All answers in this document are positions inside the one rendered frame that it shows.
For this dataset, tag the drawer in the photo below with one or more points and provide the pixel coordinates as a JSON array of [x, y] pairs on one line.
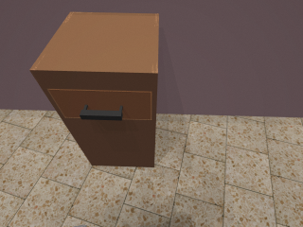
[[136, 104]]

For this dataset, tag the handle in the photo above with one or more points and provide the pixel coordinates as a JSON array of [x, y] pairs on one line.
[[101, 114]]

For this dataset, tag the cabinet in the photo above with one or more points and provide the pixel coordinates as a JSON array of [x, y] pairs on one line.
[[107, 51]]

